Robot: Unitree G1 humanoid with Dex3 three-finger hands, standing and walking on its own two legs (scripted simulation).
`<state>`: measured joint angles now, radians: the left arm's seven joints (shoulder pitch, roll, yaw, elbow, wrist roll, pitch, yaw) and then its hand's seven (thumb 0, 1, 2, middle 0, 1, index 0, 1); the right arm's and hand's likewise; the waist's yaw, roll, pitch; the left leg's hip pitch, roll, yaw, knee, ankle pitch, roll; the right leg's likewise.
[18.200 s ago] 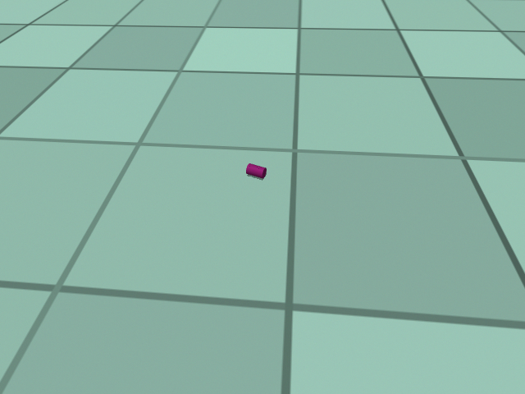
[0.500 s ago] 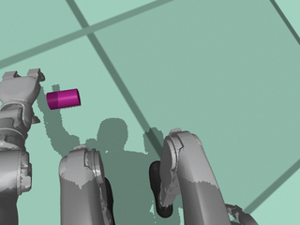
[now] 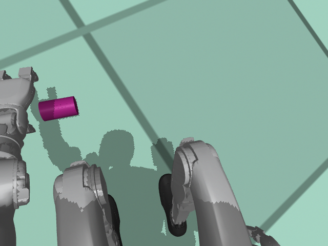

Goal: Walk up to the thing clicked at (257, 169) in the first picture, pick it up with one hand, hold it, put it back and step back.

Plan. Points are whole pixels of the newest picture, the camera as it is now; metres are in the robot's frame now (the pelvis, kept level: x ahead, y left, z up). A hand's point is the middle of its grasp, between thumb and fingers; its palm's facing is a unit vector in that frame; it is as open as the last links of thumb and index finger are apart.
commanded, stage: rise first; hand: left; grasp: from above
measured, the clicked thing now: (59, 108) +0.51 +0.23 -0.32
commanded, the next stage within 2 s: approach in 1.40 s
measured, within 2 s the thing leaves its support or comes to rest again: neither
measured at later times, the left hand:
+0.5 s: hand (28, 108) +0.48 +0.27 -0.19, palm faces -0.44 -0.06 -0.90, open 14.2 cm
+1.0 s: hand (28, 108) +0.48 +0.27 -0.20, palm faces -0.44 -0.07 -0.90, open 14.0 cm
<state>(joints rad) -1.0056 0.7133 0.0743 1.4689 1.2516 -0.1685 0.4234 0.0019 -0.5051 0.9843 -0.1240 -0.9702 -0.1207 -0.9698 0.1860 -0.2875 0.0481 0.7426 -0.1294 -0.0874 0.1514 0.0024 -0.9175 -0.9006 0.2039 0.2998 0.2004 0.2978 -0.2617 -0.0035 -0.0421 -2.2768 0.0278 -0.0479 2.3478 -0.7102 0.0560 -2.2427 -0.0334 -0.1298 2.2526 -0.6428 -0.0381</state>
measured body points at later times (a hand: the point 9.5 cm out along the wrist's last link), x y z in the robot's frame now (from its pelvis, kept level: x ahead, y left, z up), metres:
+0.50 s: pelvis +0.00 +0.00 -0.01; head +0.25 +0.07 +0.35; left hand +0.49 +0.27 -0.14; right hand +0.02 -0.27 -0.11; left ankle +0.07 +0.11 -0.32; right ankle +0.10 -0.11 -0.32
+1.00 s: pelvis +0.00 +0.00 -0.02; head +0.25 +0.07 +0.35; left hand +0.50 +0.27 -0.15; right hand +0.01 -0.28 -0.11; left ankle +0.07 +0.11 -0.32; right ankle +0.10 -0.11 -0.32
